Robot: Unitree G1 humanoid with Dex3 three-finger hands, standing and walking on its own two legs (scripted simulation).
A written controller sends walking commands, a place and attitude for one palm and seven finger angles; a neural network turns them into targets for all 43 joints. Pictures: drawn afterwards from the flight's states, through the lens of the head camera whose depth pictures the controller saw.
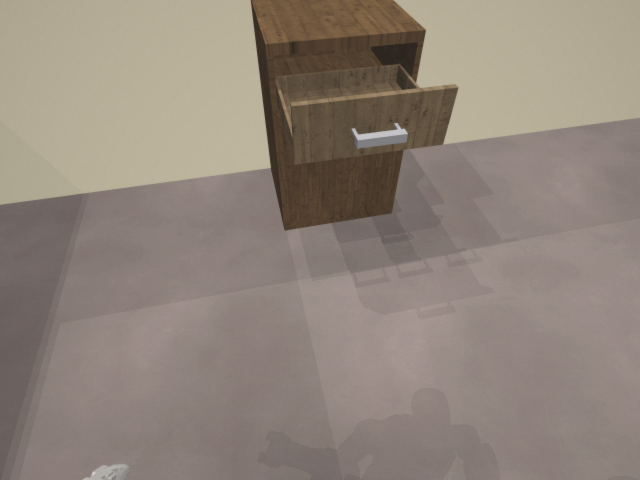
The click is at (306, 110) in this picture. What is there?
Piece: drawer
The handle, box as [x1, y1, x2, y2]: [351, 123, 407, 148]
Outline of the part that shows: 407,133 404,129 401,129 397,123 394,123 393,126 395,129 389,131 358,134 354,128 351,129 355,138 354,143 357,148 406,141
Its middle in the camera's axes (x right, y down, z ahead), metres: +0.15 -0.28 +1.05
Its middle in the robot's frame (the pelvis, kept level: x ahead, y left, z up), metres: +0.97 -0.10 -0.11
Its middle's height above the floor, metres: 0.67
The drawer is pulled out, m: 0.30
